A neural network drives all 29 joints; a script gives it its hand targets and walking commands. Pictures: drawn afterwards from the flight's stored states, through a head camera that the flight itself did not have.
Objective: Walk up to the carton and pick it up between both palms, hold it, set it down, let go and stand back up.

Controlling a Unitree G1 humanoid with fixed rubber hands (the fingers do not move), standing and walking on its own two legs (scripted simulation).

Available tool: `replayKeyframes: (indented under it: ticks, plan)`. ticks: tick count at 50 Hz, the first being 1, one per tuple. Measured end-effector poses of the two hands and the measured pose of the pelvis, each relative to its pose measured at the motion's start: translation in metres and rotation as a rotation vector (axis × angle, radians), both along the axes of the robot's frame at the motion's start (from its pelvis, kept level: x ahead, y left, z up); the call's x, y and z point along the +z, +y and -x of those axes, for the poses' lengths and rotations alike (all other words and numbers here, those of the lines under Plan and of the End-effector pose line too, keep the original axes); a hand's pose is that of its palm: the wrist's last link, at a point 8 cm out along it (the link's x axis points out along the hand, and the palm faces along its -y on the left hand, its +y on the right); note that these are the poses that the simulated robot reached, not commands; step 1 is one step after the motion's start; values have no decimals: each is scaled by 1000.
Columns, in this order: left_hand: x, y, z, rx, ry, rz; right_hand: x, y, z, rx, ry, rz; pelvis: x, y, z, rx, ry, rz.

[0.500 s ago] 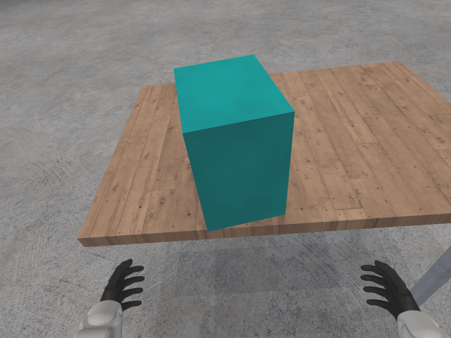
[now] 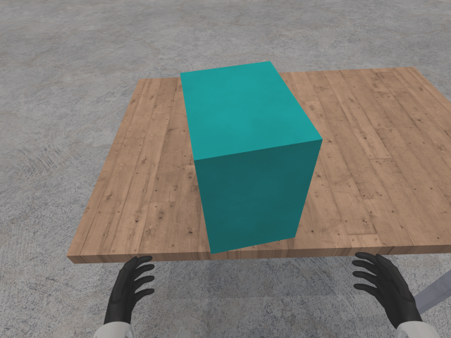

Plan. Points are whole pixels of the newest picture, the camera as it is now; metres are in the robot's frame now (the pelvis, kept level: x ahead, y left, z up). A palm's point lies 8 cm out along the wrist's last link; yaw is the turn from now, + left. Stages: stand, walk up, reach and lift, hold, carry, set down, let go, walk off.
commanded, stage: reach and lift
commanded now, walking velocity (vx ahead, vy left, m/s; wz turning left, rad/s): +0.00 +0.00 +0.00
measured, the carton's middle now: (240, 159) +0.43 +0.01 +0.08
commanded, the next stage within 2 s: none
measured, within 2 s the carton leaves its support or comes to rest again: neither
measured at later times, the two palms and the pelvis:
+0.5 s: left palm (136, 290) +0.18 +0.17 +0.07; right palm (399, 287) +0.19 -0.22 +0.05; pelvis -0.03 -0.02 +0.00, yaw +0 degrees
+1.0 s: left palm (136, 214) +0.27 +0.17 +0.13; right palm (393, 203) +0.29 -0.23 +0.12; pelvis -0.04 -0.02 +0.00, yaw +0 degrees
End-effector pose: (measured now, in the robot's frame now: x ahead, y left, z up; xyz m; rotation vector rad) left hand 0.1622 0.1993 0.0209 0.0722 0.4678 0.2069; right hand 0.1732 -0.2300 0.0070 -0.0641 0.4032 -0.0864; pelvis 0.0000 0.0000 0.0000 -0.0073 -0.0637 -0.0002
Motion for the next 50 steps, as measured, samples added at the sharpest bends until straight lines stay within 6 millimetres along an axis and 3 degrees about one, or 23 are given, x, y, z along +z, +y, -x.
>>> replayKeyframes:
  ticks: [10, 23, 36, 44, 50]
  plan:
    - [18, -13, -4, 14, -108, 31, 16, 3, -2, 14, -82, -35, 0, -3, -4, 3, -11, 1]
    - [42, -32, -11, -5, -184, 65, 40, 9, -11, 19, -166, -80, 0, -15, 26, 2, -17, -8]
    - [84, -26, -62, -18, -173, 32, 81, 5, -72, 15, -214, -74, -2, -20, 51, 6, -13, -22]
    - [97, -30, -88, -41, -158, 65, 86, -1, -102, 5, -173, -91, -3, -18, 47, 9, 7, -19]
    - [112, -30, -104, -54, -174, 54, 109, 5, -120, 29, -236, -96, -3, -15, 37, 0, 18, -16]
